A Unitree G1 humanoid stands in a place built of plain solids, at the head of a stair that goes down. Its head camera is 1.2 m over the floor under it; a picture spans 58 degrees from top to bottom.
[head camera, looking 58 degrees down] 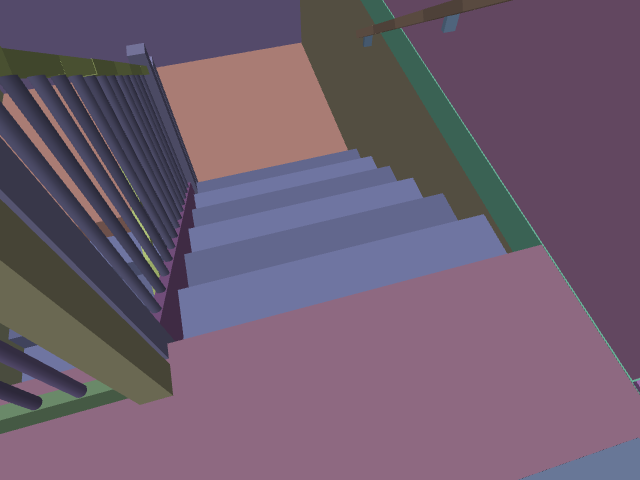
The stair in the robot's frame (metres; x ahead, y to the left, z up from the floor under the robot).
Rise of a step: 0.20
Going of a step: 0.27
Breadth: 1.20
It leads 16 degrees to the left of straight ahead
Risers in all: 7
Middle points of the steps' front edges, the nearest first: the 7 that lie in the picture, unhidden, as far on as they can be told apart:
0.57 -0.15 0.00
0.83 -0.07 -0.19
1.09 0.00 -0.39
1.35 0.08 -0.59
1.61 0.15 -0.79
1.87 0.23 -0.98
2.13 0.30 -1.18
